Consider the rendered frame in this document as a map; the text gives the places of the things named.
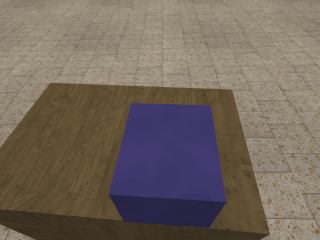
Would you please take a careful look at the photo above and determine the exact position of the pedestal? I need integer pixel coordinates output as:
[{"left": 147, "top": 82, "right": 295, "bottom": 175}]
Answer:
[{"left": 0, "top": 83, "right": 270, "bottom": 240}]

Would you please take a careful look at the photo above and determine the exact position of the carton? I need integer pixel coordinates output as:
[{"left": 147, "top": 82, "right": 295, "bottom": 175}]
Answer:
[{"left": 109, "top": 103, "right": 226, "bottom": 228}]

